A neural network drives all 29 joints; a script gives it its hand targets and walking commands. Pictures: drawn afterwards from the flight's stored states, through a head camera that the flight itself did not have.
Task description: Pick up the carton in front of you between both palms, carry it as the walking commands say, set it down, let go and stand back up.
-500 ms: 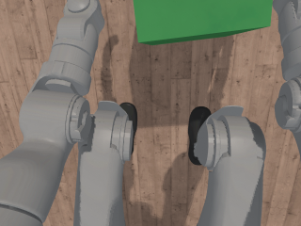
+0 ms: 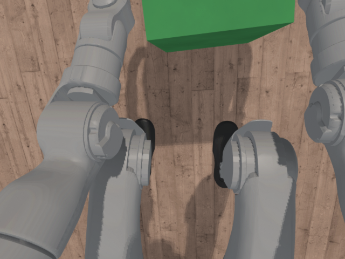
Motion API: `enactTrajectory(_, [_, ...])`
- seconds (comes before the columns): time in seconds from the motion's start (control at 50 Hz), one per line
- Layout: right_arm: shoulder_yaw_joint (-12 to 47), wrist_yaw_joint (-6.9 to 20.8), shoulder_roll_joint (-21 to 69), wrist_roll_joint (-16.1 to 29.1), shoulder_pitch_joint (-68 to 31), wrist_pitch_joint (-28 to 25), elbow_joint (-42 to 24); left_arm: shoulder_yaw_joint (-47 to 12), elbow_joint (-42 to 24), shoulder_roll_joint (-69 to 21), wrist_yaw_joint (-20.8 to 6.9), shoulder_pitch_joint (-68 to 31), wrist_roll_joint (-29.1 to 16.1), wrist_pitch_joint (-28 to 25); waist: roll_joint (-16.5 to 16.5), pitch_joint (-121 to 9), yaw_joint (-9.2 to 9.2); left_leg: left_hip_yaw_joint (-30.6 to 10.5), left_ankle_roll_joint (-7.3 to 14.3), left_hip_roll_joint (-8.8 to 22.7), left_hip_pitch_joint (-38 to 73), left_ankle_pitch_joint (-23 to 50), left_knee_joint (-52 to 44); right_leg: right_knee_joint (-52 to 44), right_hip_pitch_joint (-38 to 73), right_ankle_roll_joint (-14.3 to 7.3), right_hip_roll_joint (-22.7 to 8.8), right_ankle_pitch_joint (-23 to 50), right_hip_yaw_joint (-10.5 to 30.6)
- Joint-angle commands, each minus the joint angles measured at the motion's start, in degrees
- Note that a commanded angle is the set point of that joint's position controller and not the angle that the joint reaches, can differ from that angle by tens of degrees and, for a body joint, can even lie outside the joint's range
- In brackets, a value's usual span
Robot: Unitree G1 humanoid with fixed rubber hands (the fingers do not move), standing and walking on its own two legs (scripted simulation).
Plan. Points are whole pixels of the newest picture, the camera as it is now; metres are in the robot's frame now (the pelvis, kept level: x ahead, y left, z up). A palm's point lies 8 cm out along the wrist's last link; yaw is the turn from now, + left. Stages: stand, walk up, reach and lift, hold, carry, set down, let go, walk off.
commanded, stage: reach and lift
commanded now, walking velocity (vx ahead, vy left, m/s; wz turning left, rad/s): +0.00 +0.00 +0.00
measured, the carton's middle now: out of the picture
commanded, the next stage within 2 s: none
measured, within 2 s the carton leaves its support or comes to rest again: leaves its support in 0.14 s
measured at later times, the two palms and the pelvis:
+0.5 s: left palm out of the picture +0.52 +0.09 -0.02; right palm out of the picture +0.51 -0.21 -0.02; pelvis +0.00 +0.02 +0.06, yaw -4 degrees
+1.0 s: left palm out of the picture +0.49 +0.10 +0.13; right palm out of the picture +0.47 -0.20 +0.12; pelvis +0.02 +0.01 +0.17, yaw -5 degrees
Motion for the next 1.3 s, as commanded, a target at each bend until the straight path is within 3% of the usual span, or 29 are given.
enactTrajectory(0.0, [6.0,15.1,53.2,1.3,-20.6,0.5,-12.5,-13.6,-8.4,-47.7,-14.7,-25.5,-1.2,1.3,-3.9,-60.8,-0.82,8.4,3.4,-4.2,26.2,15.2,-5.3,-10.8,27.8,-1.0,4.0,17.2,-4.0])
enactTrajectory(0.1, [10.2,14.3,59.6,3.6,-21.1,1.0,-21.3,-18.6,-12.9,-54.5,-15.3,-26.0,-5.7,1.7,-4.2,-74.3,-2.10,9.3,3.3,-4.6,26.0,21.9,-4.1,-10.3,37.3,-1.1,4.5,27.4,-4.5])
enactTrajectory(0.2, [15.5,11.8,65.8,6.2,-23.3,2.7,-34.6,-27.5,-22.8,-60.5,-14.4,-29.1,-9.8,3.3,-6.8,-98.2,-3.29,10.7,2.3,-5.2,28.1,27.2,-5.8,-11.3,57.4,0.0,5.5,39.1,-5.4])
enactTrajectory(0.28, [17.2,10.2,70.4,5.3,-19.7,5.8,-39.1,-32.0,-31.5,-61.6,-13.2,-31.2,-9.8,5.1,-9.0,-108.8,-2.95,11.2,2.3,-6.1,31.3,25.8,-9.3,-14.0,62.3,1.4,6.6,37.8,-6.8])
enactTrajectory(0.34, [14.8,10.6,73.8,2.7,-14.9,8.3,-34.6,-30.3,-29.7,-61.8,-13.4,-27.8,-6.7,7.2,-8.9,-100.1,-1.80,10.8,2.7,-6.3,31.9,18.4,-14.1,-18.6,54.2,1.8,7.2,26.6,-7.9])
enactTrajectory(0.4, [8.4,12.4,75.3,-2.5,-11.1,10.2,-25.9,-22.7,-22.4,-61.8,-14.2,-23.5,-0.3,9.3,-8.3,-84.1,0.11,9.9,3.1,-6.1,29.1,8.6,-19.0,-24.1,41.2,1.6,7.4,11.8,-8.4])
enactTrajectory(0.46, [2.6,13.9,75.0,-6.9,-10.3,11.0,-21.4,-16.8,-17.6,-62.1,-14.9,-21.3,4.4,10.5,-7.5,-78.1,0.82,9.1,3.5,-5.8,29.2,4.7,-23.0,-27.5,36.9,0.9,7.8,6.0,-8.5])
enactTrajectory(0.6, [-1.8,14.7,76.4,-10.4,-9.0,10.7,-20.9,-16.7,-18.2,-64.9,-16.4,-20.9,6.1,10.6,-4.4,-83.8,-0.75,8.5,3.1,-5.9,35.5,5.9,-29.4,-33.2,42.1,0.0,8.1,8.1,-8.4])
enactTrajectory(0.7, [1.4,14.8,79.5,-9.2,-7.2,11.5,-25.2,-21.5,-20.8,-68.8,-17.6,-18.5,4.2,11.8,-3.3,-90.8,-1.47,8.4,2.6,-5.9,41.0,8.8,-32.8,-36.4,49.1,0.3,8.3,11.6,-8.4])
enactTrajectory(0.84, [9.4,14.1,84.2,-5.6,-1.8,12.5,-32.3,-28.7,-24.1,-72.5,-18.9,-10.9,0.9,12.9,-4.6,-95.3,-1.18,7.8,2.4,-5.9,47.9,14.2,-37.3,-40.8,60.1,1.3,8.5,18.4,-7.7])
enactTrajectory(0.98, [13.4,13.0,87.5,-4.3,5.4,12.2,-34.6,-31.4,-23.6,-73.8,-19.6,-2.1,-0.1,12.7,-5.6,-89.6,-0.52,6.2,2.7,-5.9,52.8,14.9,-43.4,-46.8,67.2,1.9,8.6,19.8,-6.3])
enactTrajectory(1.28, [12.8,11.6,89.6,-7.4,21.5,9.6,-34.4,-31.5,-20.9,-74.8,-20.1,15.3,2.9,10.4,-3.9,-74.3,-0.25,1.8,3.8,-4.5,69.3,15.8,-60.6,-63.4,82.3,0.8,7.8,20.0,-2.4])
